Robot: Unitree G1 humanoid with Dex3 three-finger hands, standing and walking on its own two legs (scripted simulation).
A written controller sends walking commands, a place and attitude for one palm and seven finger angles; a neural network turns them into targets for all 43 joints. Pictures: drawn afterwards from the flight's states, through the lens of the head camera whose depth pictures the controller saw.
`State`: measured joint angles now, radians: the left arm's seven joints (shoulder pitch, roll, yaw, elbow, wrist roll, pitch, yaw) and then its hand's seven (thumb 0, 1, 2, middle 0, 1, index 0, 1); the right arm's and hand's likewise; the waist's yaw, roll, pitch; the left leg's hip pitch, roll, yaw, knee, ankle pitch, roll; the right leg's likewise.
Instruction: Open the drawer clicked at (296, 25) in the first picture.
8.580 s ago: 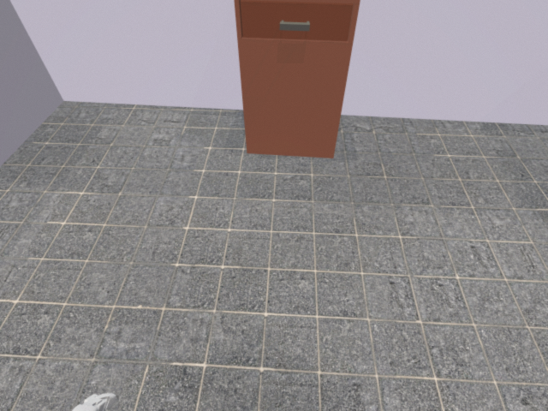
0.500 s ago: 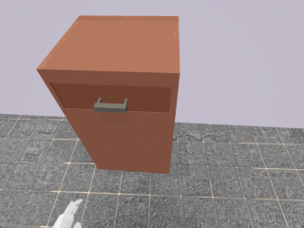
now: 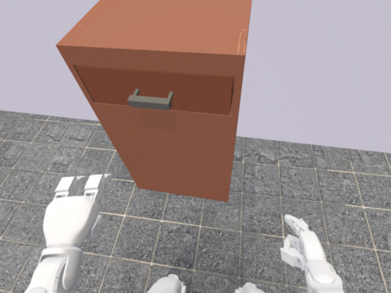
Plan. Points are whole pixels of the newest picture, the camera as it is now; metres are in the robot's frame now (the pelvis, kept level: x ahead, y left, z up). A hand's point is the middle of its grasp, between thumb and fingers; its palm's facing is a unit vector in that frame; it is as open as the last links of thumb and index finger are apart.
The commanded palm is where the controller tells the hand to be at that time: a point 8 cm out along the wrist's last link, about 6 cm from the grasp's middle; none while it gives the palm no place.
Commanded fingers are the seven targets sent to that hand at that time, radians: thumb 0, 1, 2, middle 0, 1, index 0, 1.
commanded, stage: raise the hand with hooked fingers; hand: left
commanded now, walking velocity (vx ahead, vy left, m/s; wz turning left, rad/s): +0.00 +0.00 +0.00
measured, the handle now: (151, 97) +0.60 +0.22 +0.01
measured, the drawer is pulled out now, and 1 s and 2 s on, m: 0.00 0.00 0.00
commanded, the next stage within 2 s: move the hooked fingers above the handle in 1.26 s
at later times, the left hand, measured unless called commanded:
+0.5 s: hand (83, 174) +0.30 +0.27 +0.08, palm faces +0.07 -0.08 -0.99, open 12.7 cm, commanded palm +0.27 +0.27 +0.14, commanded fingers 0.00 -0.45 0.32 -0.30 -1.17 -0.30 -1.17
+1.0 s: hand (74, 135) +0.35 +0.28 +0.14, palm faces +0.01 -0.06 -1.00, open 13.8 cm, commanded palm +0.32 +0.28 +0.19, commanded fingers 0.00 -0.50 0.30 -0.30 -1.20 -0.30 -1.20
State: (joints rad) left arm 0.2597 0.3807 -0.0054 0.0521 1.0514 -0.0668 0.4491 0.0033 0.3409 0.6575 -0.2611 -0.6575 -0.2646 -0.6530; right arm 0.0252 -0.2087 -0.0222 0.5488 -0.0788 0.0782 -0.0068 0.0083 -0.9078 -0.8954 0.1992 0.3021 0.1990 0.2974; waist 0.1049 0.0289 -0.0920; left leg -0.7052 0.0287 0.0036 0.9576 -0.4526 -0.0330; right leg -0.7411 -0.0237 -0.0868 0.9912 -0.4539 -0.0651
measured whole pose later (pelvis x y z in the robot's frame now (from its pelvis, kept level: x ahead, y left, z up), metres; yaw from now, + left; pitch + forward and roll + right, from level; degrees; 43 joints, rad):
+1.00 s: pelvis +0.03 +0.05 +0.06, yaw -1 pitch +4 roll +0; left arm -0.10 0.48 -0.04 0.08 0.94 -0.02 0.05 0.00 -0.48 0.30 -0.32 -1.20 -0.32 -1.20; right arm 0.13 -0.24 -0.01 0.62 -0.01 0.14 -0.01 0.01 -0.91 -0.89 0.20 0.30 0.20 0.30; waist 0.09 0.08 -0.01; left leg -0.26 -0.01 0.04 0.49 -0.28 0.02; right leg -0.30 -0.04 -0.05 0.50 -0.26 0.01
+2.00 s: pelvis +0.03 +0.04 +0.05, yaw -2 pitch +9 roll +0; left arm -0.44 0.45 -0.09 0.54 1.02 -0.09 0.16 0.00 -0.48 0.30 -0.32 -1.20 -0.32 -1.20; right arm 0.23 -0.26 -0.07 0.67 0.00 0.13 -0.03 0.01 -0.91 -0.90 0.20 0.30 0.20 0.30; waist 0.02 0.05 -0.05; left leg -0.42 0.00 0.05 0.58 -0.31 0.01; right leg -0.46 -0.03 -0.05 0.59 -0.29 -0.01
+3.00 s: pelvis +0.03 +0.05 +0.03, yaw -3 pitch +20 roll -1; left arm -0.92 0.50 -0.03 1.12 1.11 -0.07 0.29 0.00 -0.48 0.30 -0.32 -1.20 -0.33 -1.21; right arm 0.38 -0.26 -0.07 0.71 -0.03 0.13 -0.01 0.00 -0.91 -0.89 0.20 0.30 0.20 0.30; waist -0.13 0.05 -0.12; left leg -0.72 0.03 0.06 0.75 -0.38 0.03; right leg -0.74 -0.01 -0.03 0.71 -0.32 0.01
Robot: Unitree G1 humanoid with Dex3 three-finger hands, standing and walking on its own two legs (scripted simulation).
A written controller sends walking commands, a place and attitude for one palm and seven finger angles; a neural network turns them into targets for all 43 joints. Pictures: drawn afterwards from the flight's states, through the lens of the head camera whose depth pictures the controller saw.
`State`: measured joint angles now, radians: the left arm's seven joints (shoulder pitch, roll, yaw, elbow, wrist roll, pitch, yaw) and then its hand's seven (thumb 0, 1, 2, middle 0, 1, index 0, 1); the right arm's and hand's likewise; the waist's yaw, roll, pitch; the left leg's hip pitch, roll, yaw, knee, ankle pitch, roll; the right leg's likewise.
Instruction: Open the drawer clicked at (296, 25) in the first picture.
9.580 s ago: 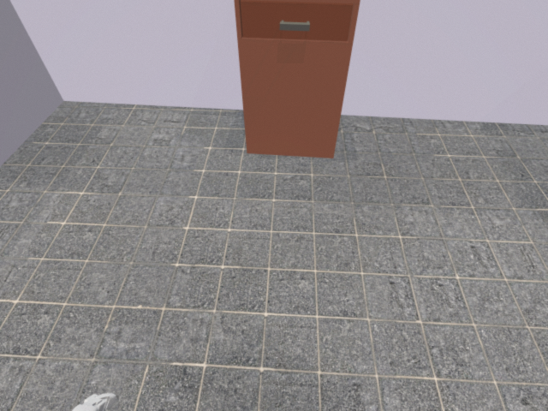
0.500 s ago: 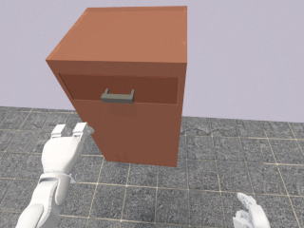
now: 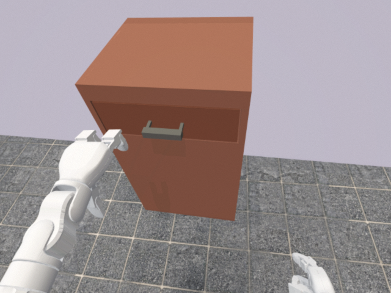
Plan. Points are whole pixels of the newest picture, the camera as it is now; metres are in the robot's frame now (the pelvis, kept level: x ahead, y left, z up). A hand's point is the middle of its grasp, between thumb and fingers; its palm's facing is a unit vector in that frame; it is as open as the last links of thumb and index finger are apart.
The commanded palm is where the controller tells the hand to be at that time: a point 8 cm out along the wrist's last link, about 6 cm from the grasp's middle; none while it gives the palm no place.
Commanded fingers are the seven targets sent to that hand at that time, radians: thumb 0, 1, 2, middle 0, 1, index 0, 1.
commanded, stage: raise the hand with hooked fingers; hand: left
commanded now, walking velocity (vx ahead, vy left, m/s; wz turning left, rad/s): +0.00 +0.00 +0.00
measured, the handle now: (164, 129) +0.56 +0.19 -0.05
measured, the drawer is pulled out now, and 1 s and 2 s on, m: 0.00 0.00 0.00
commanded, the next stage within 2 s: move the hooked fingers above the handle in 0.26 s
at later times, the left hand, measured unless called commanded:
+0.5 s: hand (114, 180) +0.31 +0.22 +0.06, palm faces -0.01 -0.05 -1.00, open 13.8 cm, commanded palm +0.30 +0.23 +0.12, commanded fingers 0.00 -0.50 0.30 -0.30 -1.20 -0.30 -1.20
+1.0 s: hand (131, 156) +0.38 +0.21 +0.04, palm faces -0.04 -0.03 -1.00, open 13.8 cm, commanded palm +0.37 +0.22 +0.10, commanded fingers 0.00 -0.50 0.30 -0.30 -1.20 -0.30 -1.20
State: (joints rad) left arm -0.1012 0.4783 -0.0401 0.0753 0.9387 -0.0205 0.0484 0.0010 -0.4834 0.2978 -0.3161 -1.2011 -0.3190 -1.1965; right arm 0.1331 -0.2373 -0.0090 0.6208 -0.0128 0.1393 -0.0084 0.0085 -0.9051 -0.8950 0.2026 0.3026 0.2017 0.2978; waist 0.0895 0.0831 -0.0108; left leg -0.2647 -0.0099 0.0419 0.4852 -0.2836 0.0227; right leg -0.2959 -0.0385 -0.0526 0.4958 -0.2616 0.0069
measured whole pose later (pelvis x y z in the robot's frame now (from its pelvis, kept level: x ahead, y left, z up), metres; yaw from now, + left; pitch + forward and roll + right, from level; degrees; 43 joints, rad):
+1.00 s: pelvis +0.00 -0.01 -0.01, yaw +0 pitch +9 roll +0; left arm -0.44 0.45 -0.09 0.54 1.02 -0.09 0.16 0.00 -0.48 0.30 -0.32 -1.20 -0.32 -1.20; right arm 0.23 -0.26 -0.07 0.67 0.00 0.13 -0.03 0.01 -0.91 -0.90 0.20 0.30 0.20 0.30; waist 0.02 0.05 -0.05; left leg -0.42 0.00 0.05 0.58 -0.31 0.01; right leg -0.46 -0.03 -0.05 0.59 -0.29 -0.01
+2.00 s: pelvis +0.00 +0.00 -0.03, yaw -2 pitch +20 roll -1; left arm -0.92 0.50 -0.03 1.12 1.11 -0.07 0.29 0.00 -0.48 0.30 -0.32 -1.20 -0.33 -1.21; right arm 0.38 -0.26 -0.07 0.71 -0.03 0.13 -0.01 0.00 -0.91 -0.89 0.20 0.30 0.20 0.30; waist -0.13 0.05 -0.12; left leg -0.72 0.03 0.06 0.75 -0.38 0.03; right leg -0.74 -0.01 -0.03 0.71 -0.32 0.01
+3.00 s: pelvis +0.00 +0.00 -0.03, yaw -2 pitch +21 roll -1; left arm -0.84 0.47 -0.03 1.08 1.11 -0.12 0.32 0.00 -0.48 0.30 -0.32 -1.20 -0.32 -1.20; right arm 0.35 -0.25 -0.07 0.71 -0.04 0.13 -0.01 0.00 -0.91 -0.89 0.20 0.30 0.20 0.30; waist -0.11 0.05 -0.14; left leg -0.74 0.03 0.05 0.78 -0.40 0.03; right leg -0.75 -0.01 -0.04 0.73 -0.34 0.01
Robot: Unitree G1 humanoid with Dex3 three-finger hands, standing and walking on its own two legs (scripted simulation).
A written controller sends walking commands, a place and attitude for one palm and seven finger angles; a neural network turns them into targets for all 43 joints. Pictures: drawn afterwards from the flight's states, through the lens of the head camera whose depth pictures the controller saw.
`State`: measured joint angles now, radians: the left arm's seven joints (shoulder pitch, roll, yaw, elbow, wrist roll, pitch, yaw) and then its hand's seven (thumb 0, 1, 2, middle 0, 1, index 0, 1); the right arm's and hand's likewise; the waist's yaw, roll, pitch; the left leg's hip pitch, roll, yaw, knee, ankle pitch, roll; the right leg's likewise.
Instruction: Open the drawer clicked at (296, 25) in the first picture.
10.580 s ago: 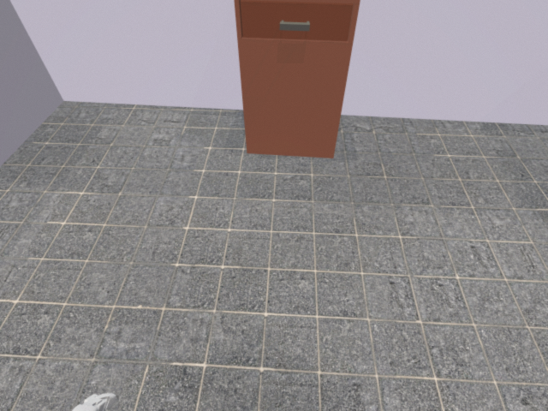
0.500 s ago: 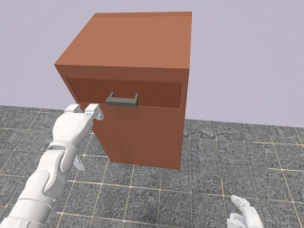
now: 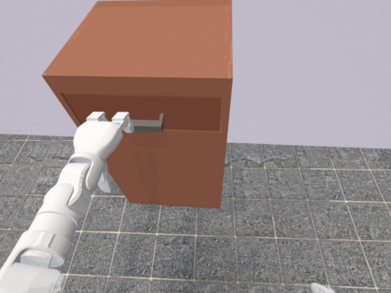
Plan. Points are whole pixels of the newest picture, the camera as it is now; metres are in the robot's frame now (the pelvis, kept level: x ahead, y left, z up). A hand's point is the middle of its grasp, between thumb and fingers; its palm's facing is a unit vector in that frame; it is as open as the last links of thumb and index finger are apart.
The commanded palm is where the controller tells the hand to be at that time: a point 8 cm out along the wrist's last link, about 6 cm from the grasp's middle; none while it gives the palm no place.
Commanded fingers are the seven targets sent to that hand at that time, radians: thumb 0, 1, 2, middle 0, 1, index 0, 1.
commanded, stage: move the hooked fingers above the handle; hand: left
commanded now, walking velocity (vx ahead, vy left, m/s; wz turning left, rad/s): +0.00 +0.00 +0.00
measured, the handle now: (143, 120) +0.56 +0.20 -0.04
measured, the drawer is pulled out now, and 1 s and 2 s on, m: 0.00 0.00 0.00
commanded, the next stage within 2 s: lower the fingers behind the handle in 1.56 s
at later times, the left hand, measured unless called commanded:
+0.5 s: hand (124, 131) +0.46 +0.21 +0.03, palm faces -0.06 -0.01 -1.00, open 13.8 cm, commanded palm +0.45 +0.22 +0.09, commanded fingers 0.00 -0.50 0.30 -0.30 -1.20 -0.30 -1.20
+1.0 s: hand (135, 119) +0.52 +0.20 +0.02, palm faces -0.07 -0.01 -1.00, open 13.7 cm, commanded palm +0.50 +0.21 +0.07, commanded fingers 0.00 -0.50 0.30 -0.30 -1.20 -0.30 -1.20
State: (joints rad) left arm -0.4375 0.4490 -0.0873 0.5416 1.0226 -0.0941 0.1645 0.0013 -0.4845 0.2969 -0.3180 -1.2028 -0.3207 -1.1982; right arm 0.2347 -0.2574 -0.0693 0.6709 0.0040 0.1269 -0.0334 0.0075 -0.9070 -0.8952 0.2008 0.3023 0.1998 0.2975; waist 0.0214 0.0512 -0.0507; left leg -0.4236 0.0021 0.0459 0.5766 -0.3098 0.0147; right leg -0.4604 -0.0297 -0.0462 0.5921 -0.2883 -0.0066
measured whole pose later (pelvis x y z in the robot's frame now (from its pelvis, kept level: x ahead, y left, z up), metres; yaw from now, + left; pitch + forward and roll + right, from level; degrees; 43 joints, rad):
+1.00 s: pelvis +0.01 +0.01 -0.02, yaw -2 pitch +20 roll -1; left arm -0.92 0.50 -0.03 1.12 1.11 -0.07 0.29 0.00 -0.48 0.30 -0.32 -1.20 -0.33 -1.21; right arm 0.38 -0.26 -0.07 0.71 -0.03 0.13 -0.01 0.00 -0.91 -0.89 0.20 0.30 0.20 0.30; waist -0.13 0.05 -0.12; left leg -0.72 0.03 0.06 0.75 -0.38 0.03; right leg -0.74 -0.01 -0.03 0.71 -0.32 0.01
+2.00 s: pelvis +0.01 +0.01 -0.02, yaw -1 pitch +21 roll -1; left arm -0.84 0.47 -0.03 1.08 1.11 -0.12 0.32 0.00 -0.48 0.30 -0.32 -1.20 -0.32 -1.20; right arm 0.35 -0.25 -0.07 0.71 -0.04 0.13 -0.01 0.00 -0.91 -0.89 0.20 0.30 0.20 0.30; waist -0.11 0.05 -0.14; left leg -0.74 0.03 0.05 0.78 -0.40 0.03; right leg -0.75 -0.01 -0.04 0.73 -0.34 0.01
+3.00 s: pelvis -0.02 +0.02 -0.06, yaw -2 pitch +27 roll -3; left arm -0.94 0.51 -0.01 1.17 1.14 -0.05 0.40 0.00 -0.48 0.30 -0.29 -1.20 -0.31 -1.20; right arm 0.35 -0.25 -0.05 0.74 -0.05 0.10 0.00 0.00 -0.91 -0.89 0.20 0.30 0.20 0.30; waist -0.17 0.07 -0.15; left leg -1.02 0.04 0.03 1.02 -0.47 0.04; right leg -1.02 -0.01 -0.04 0.94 -0.39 0.01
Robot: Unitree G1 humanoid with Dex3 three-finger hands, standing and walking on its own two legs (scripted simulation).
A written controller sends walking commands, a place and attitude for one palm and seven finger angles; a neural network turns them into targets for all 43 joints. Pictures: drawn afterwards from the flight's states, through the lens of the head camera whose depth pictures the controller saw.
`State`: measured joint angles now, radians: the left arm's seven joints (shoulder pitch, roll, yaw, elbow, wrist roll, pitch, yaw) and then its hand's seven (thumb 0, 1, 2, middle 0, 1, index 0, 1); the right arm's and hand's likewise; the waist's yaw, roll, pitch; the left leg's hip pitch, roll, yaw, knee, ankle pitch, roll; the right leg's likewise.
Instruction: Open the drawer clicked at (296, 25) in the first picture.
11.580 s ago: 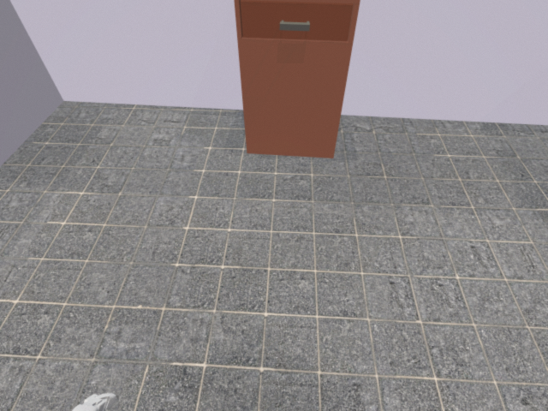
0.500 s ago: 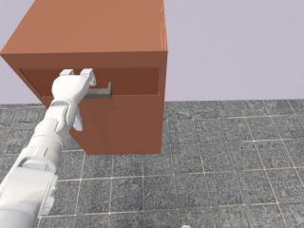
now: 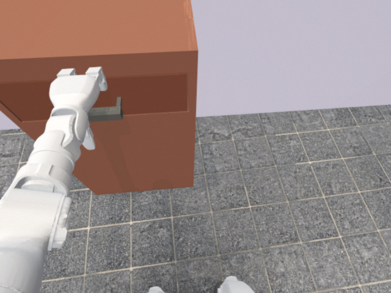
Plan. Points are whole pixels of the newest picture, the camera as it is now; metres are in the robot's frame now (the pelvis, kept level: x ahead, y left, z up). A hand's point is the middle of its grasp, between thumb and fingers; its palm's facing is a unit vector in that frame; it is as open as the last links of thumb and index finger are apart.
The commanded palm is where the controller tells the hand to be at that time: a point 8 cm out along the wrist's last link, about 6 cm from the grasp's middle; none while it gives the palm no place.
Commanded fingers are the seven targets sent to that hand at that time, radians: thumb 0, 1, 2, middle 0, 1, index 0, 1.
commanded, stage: move the hooked fingers above the handle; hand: left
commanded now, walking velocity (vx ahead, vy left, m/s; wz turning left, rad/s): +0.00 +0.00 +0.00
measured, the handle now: (97, 108) +0.55 +0.21 -0.02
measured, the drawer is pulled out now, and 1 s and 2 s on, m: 0.00 0.00 0.00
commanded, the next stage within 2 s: lower the fingers behind the handle in 0.56 s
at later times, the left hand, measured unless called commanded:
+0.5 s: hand (82, 111) +0.50 +0.22 +0.03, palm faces -0.07 -0.03 -1.00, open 13.8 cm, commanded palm +0.49 +0.21 +0.10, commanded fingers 0.00 -0.50 0.30 -0.30 -1.20 -0.30 -1.20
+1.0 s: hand (87, 120) +0.49 +0.21 +0.02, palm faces -0.07 -0.03 -1.00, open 13.8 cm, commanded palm +0.47 +0.21 +0.07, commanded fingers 0.00 -0.50 0.30 -0.30 -1.20 -0.30 -1.20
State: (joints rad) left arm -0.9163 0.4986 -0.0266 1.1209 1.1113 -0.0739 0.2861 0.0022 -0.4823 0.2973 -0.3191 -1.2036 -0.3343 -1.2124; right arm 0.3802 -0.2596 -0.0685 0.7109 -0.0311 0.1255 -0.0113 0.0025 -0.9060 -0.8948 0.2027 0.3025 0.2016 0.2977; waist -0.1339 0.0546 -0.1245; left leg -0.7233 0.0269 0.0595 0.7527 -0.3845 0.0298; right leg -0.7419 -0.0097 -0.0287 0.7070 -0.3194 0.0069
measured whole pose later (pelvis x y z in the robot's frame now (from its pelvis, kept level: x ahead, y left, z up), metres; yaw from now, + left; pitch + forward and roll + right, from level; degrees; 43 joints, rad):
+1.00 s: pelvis +0.00 +0.00 +0.00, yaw +1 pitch +21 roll -1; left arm -0.84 0.47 -0.03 1.08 1.11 -0.12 0.32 0.00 -0.48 0.30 -0.32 -1.20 -0.32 -1.20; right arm 0.35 -0.25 -0.07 0.71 -0.04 0.13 -0.01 0.00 -0.91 -0.89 0.20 0.30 0.20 0.30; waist -0.11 0.05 -0.14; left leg -0.74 0.03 0.05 0.78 -0.40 0.03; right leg -0.75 -0.01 -0.04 0.73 -0.34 0.01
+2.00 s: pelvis -0.02 +0.01 -0.04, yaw +0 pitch +27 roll -3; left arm -0.94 0.51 -0.01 1.17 1.14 -0.05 0.40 0.00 -0.48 0.30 -0.29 -1.20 -0.31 -1.20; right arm 0.35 -0.25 -0.05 0.74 -0.05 0.10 0.00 0.00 -0.91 -0.89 0.20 0.30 0.20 0.30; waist -0.17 0.07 -0.15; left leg -1.02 0.04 0.03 1.02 -0.47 0.04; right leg -1.02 -0.01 -0.04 0.94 -0.39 0.01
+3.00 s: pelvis -0.01 +0.00 -0.03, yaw +0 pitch +26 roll -3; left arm -0.89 0.51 -0.01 1.13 1.12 -0.07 0.37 0.00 0.67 0.79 -0.33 -1.30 -0.37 -1.30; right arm 0.36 -0.25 -0.06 0.74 -0.05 0.10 0.00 0.00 -0.91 -0.89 0.20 0.30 0.20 0.30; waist -0.15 0.07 -0.15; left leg -0.98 0.04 0.04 0.99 -0.47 0.03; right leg -0.98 0.00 -0.04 0.92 -0.39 0.01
